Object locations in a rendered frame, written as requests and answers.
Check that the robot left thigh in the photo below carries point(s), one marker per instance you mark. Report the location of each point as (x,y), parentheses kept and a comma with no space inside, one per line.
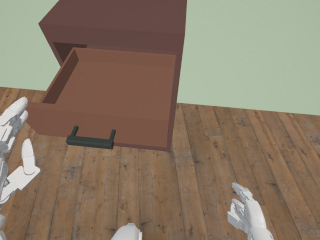
(128,232)

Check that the robot right forearm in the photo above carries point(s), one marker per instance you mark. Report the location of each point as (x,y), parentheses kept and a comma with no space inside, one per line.
(259,233)

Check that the robot right hand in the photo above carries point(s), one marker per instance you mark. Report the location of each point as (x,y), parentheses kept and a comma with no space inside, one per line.
(250,214)

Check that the drawer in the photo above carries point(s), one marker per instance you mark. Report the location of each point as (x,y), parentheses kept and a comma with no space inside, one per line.
(102,90)

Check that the cabinet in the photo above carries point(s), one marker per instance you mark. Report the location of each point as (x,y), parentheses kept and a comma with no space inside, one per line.
(144,26)

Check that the robot left hand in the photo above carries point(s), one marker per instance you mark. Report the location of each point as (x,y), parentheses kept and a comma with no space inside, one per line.
(11,121)

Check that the handle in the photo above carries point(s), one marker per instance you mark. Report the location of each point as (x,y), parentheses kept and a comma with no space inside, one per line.
(89,141)

